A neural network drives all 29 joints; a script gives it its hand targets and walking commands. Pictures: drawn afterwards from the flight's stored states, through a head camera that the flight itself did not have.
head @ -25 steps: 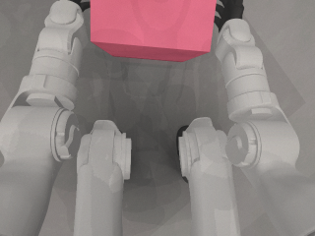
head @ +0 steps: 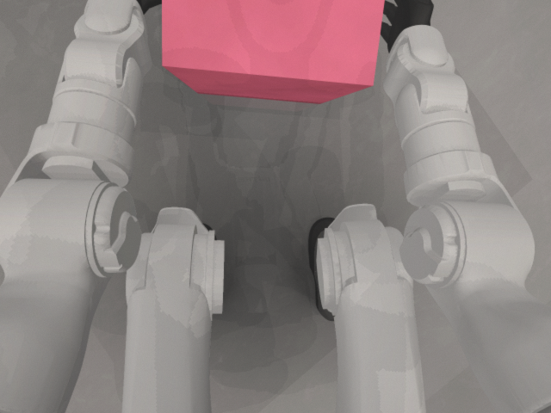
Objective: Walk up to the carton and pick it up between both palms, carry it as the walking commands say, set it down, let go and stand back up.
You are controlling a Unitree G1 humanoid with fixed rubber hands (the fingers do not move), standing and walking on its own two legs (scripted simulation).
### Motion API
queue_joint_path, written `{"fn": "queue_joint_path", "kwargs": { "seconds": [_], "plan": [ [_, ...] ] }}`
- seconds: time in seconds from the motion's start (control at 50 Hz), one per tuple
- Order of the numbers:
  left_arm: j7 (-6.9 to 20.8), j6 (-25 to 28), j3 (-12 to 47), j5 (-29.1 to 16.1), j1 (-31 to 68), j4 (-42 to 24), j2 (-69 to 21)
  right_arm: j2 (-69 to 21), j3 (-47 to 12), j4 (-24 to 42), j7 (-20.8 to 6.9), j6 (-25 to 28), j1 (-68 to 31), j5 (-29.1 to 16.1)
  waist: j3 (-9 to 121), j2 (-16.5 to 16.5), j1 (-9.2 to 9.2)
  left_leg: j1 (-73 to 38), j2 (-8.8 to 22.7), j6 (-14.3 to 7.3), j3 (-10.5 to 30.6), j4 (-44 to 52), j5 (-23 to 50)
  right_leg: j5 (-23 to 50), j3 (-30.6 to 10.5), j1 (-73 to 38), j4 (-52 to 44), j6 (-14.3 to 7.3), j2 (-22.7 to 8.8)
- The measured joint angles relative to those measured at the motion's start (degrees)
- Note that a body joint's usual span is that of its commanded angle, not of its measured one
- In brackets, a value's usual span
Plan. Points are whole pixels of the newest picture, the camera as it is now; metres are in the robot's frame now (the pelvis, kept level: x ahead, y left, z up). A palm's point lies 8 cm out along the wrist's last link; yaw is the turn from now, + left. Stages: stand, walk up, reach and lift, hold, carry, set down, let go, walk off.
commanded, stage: set down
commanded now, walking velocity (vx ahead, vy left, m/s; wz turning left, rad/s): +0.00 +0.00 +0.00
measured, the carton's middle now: (269, 8) +0.56 +0.00 -0.25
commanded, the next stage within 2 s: let go in 2.00 s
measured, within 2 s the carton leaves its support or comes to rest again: neither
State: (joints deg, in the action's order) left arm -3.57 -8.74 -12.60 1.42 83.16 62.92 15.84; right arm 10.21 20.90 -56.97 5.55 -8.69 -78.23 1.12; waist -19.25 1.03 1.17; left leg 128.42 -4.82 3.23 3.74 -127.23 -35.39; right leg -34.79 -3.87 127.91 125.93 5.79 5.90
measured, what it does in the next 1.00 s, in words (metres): stands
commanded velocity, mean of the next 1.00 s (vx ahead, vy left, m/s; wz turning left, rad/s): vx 0.00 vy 0.00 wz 0.00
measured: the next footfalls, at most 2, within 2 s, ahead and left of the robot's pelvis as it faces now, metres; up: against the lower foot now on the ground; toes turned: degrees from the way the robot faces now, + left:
none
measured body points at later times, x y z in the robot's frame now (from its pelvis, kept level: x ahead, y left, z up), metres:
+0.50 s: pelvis +0.00 +0.00 +0.00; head +0.36 +0.01 +0.25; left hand +0.55 +0.19 -0.18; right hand +0.53 -0.18 -0.18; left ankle +0.10 +0.13 -0.34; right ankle +0.11 -0.13 -0.34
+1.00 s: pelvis +0.00 +0.00 +0.05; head +0.35 +0.01 +0.32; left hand +0.57 +0.20 -0.09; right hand +0.55 -0.18 -0.09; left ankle +0.10 +0.12 -0.34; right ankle +0.11 -0.13 -0.34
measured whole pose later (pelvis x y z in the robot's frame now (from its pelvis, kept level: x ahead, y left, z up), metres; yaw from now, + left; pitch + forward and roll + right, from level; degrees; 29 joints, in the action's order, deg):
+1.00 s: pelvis +0.00 +0.00 +0.05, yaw +0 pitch +42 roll -2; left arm -3.7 -7.5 -6.8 -7.5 77.7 56.9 22.8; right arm 15.4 13.0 -52.3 8.2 -6.7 -73.8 -9.2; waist -9.9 0.5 1.5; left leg 126.3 -2.7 2.1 3.5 -117.5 -32.9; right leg -32.2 -2.2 125.6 115.9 3.9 3.3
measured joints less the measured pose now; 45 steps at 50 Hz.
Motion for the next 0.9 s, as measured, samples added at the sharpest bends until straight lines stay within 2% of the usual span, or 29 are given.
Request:
{"fn": "queue_joint_path", "kwargs": {
  "seconds": [0.28,0.42,0.62,0.72,0.9],
  "plan": [
    [0.58,3.02,0.44,0.15,0.35,1.62,0.70,0.16,-0.53,-2.68,0.50,3.40,-0.90,0.27,-0.51,0.07,-0.10,0.04,0.42,0.05,0.34,0.04,0.31,0.42,0.62,-0.08,-0.33,-0.11,-0.20],
    [-1.29,5.49,5.34,-5.44,-0.31,2.25,3.90,3.10,-5.91,-4.50,2.07,6.06,-1.14,-5.50,-0.81,-0.15,0.17,0.24,0.65,-0.15,0.12,1.14,1.07,1.07,0.69,0.05,-1.33,-0.33,-0.69],
    [-0.13,6.23,8.81,-11.50,0.25,4.33,8.69,7.08,-9.47,-6.81,1.68,6.92,-0.97,-10.76,0.70,-0.48,0.27,1.62,1.32,-0.51,-0.14,1.90,1.83,1.81,1.24,1.46,-1.99,-1.11,-1.74],
    [0.07,6.04,9.06,-12.33,-0.04,2.75,8.94,7.47,-9.80,-4.75,1.72,6.55,-0.33,-11.66,1.56,-0.43,0.33,2.19,1.65,-0.64,-0.17,2.17,2.00,2.03,1.49,2.05,-2.32,-1.33,-2.02],
    [-0.50,2.73,7.92,-11.43,-3.56,-5.36,8.02,6.59,-10.08,3.63,2.73,3.34,2.63,-12.66,4.56,-0.21,0.22,-0.24,2.13,-0.85,-0.10,5.55,2.09,2.37,1.74,-0.34,-5.87,-1.70,-2.21]
  ]
}}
